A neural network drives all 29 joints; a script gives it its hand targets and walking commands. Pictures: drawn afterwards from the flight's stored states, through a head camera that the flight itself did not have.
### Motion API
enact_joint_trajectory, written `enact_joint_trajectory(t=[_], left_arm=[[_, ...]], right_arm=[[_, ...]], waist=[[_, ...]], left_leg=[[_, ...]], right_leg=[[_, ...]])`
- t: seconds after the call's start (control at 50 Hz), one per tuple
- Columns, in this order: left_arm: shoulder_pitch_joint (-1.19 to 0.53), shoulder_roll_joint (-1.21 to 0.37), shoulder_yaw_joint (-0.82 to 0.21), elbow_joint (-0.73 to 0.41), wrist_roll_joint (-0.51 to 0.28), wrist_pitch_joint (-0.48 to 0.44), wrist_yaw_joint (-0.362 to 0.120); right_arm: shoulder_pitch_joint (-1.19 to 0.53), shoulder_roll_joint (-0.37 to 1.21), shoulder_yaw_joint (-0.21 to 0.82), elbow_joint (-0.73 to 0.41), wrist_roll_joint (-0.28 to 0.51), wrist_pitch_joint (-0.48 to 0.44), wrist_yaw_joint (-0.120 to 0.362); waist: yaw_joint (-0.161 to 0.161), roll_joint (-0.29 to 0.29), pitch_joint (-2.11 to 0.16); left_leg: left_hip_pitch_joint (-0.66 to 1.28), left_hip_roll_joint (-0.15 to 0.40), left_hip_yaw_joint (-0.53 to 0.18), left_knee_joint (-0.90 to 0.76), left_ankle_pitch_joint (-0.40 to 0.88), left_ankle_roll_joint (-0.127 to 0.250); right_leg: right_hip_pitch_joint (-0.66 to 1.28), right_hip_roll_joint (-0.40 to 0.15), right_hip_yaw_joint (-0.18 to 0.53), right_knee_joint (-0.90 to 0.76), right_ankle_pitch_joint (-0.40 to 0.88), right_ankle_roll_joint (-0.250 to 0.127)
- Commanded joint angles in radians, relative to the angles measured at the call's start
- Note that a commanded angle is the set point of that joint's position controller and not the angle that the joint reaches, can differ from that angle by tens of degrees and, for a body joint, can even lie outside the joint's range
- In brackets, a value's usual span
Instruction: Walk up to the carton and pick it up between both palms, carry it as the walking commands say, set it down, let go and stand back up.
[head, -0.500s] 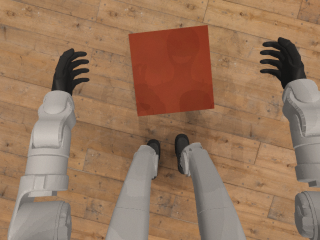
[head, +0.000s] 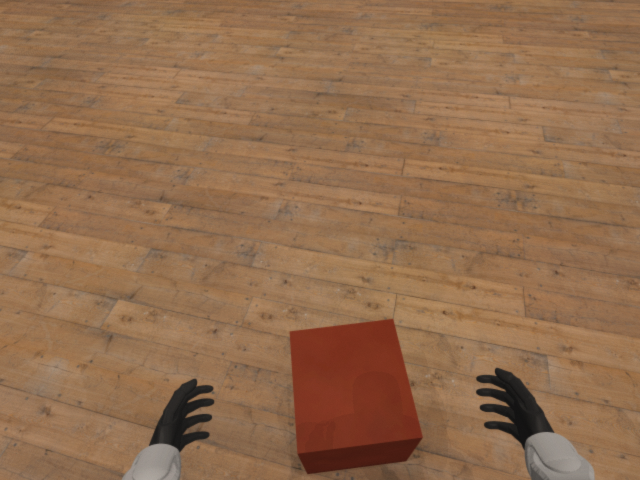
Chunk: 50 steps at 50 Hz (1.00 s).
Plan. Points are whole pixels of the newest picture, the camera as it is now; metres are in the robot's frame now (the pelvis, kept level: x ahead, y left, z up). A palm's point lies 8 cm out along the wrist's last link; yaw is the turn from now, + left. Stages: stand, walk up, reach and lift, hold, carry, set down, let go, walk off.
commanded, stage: let go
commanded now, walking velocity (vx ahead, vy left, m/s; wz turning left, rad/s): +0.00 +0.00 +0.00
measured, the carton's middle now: (349, 398) +0.41 -0.02 -0.61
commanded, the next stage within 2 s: stand in 0.46 s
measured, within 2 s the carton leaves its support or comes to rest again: neither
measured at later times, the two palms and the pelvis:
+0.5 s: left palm out of the picture +0.16 +0.22 -0.06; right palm out of the picture +0.15 -0.24 -0.06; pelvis +0.00 -0.01 +0.01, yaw +0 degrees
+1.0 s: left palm out of the picture +0.10 +0.28 -0.08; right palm out of the picture +0.10 -0.29 -0.08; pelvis +0.02 -0.01 +0.01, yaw +0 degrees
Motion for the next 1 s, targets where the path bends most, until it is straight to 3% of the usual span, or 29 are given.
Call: enact_joint_trajectory(t=[0.0, 0.06, 0.12, 0.2, 0.28, 0.36, 0.44, 0.46, 0.5, 0.54, 0.56, 0.64, 0.7, 0.78, 0.8, 0.88, 0.98], left_arm=[[-0.035, 0.1, -0.005, -0.214, -0.017, -0.051, -0.005], [0.069, 0.109, 0.01, -0.266, 0.008, -0.066, -0.004], [0.124, 0.117, -0.005, -0.288, -0.006, -0.069, -0.006], [0.107, 0.13, -0.003, -0.303, -0.015, -0.042, -0.022], [0.083, 0.14, 0.008, -0.299, 0.001, -0.011, -0.031], [0.09, 0.145, 0.006, -0.286, 0.004, 0.011, -0.035], [0.102, 0.137, 0.001, -0.275, 0.003, 0.034, -0.025], [0.153, 0.276, 0.033, -0.081, 0.003, -0.029, 0.013], [0.123, 0.313, 0.031, -0.059, 0.026, -0.072, 0.025], [0.105, 0.283, 0.022, -0.038, 0.027, -0.103, 0.03], [0.11, 0.262, 0.01, -0.019, 0.021, -0.115, 0.029], [0.125, 0.288, 0.02, 0.055, 0.014, -0.147, 0.033], [0.15, 0.297, 0.023, 0.099, 0.007, -0.155, 0.038], [0.157, 0.309, 0.025, 0.14, 0.008, -0.157, 0.045], [0.153, 0.311, 0.023, 0.146, 0.009, -0.157, 0.045], [0.151, 0.328, 0.022, 0.183, 0.012, -0.161, 0.049], [0.142, 0.343, 0.015, 0.228, 0.009, -0.168, 0.048]], right_arm=[[-0.018, -0.145, -0.011, -0.229, 0.008, -0.047, -0.008], [0.081, -0.139, 0.004, -0.298, 0.012, -0.061, -0.007], [0.147, -0.136, 0.028, -0.305, 0.025, -0.062, -0.01], [0.139, -0.135, 0.029, -0.308, 0.019, -0.031, -0.008], [0.118, -0.133, 0.023, -0.315, 0.008, 0.0, -0.006], [0.132, -0.141, 0.016, -0.306, 0.009, 0.024, -0.007], [0.129, -0.149, 0.016, -0.296, 0.016, 0.031, -0.014], [0.156, -0.254, -0.008, -0.115, 0.027, -0.021, -0.052], [0.184, -0.278, -0.015, -0.093, 0.01, -0.059, -0.066], [0.188, -0.261, -0.015, -0.059, 0.004, -0.091, -0.07], [0.19, -0.26, -0.009, -0.038, -0.002, -0.108, -0.071], [0.188, -0.262, -0.008, 0.018, 0.005, -0.134, -0.08], [0.208, -0.275, -0.013, 0.054, 0.006, -0.141, -0.089], [0.209, -0.291, -0.011, 0.092, 0.003, -0.147, -0.097], [0.205, -0.296, -0.01, 0.098, 0.004, -0.149, -0.098], [0.198, -0.306, -0.001, 0.134, 0.004, -0.153, -0.099], [0.187, -0.33, 0.011, 0.185, 0.005, -0.164, -0.099]], waist=[[-0.018, -0.019, -0.181], [0.005, -0.014, -0.208], [-0.005, -0.025, -0.165], [-0.008, -0.034, -0.067], [0.009, -0.022, 0.003], [0.009, -0.02, 0.02], [0.01, -0.013, 0.027], [0.034, -0.068, -0.24], [0.005, -0.077, -0.147], [-0.003, -0.063, -0.12], [-0.003, -0.006, -0.11], [0.002, -0.019, -0.071], [0.002, -0.031, -0.072], [0.002, -0.028, -0.081], [0.0, -0.006, -0.072], [0.003, -0.033, -0.038], [0.006, -0.018, -0.015]], left_leg=[[0.069, 0.132, -0.07, -0.172, 0.352, -0.088], [0.153, 0.128, -0.067, -0.173, 0.484, -0.093], [0.153, 0.12, -0.062, -0.193, 0.522, -0.091], [0.127, 0.11, -0.048, -0.217, 0.349, -0.083], [0.098, 0.116, -0.042, -0.235, 0.174, -0.079], [0.073, 0.118, -0.042, -0.252, 0.115, -0.064], [0.068, 0.117, -0.055, -0.257, 0.141, -0.063], [0.109, 0.112, -0.12, -0.205, 0.143, -0.053], [0.13, 0.097, -0.143, -0.182, 0.053, -0.044], [0.163, 0.131, -0.156, -0.21, 0.151, -0.022], [0.145, 0.14, -0.179, -0.215, 0.201, -0.016], [0.109, 0.156, -0.178, -0.199, 0.402, -0.024], [0.129, 0.172, -0.167, -0.202, 0.505, -0.042], [0.143, 0.175, -0.164, -0.221, 0.523, -0.05], [0.143, 0.173, -0.158, -0.222, 0.512, -0.049], [0.121, 0.175, -0.176, -0.254, 0.411, -0.046], [0.11, 0.181, -0.199, -0.301, 0.307, -0.04]], right_leg=[[0.281, -0.073, 0.047, -0.107, 0.28, 0.02], [0.336, -0.069, 0.05, -0.126, 0.366, 0.028], [0.374, -0.069, 0.054, -0.145, 0.425, 0.026], [0.377, -0.075, 0.058, -0.166, 0.331, 0.023], [0.385, -0.076, 0.05, -0.178, 0.19, 0.027], [0.42, -0.073, 0.042, -0.175, 0.158, 0.033], [0.429, -0.061, 0.025, -0.162, 0.185, 0.036], [0.334, -0.12, 0.121, -0.173, 0.144, 0.022], [0.2, -0.144, 0.189, -0.241, -0.067, -0.002], [0.136, -0.128, 0.156, -0.213, 0.016, 0.008], [0.141, -0.12, 0.143, -0.201, 0.084, 0.014], [0.162, -0.147, 0.158, -0.169, 0.342, 0.012], [0.173, -0.156, 0.156, -0.157, 0.41, 0.005], [0.193, -0.156, 0.158, -0.167, 0.407, -0.001], [0.188, -0.156, 0.163, -0.176, 0.403, -0.003], [0.178, -0.157, 0.175, -0.205, 0.325, -0.01], [0.164, -0.153, 0.187, -0.233, 0.215, -0.009]])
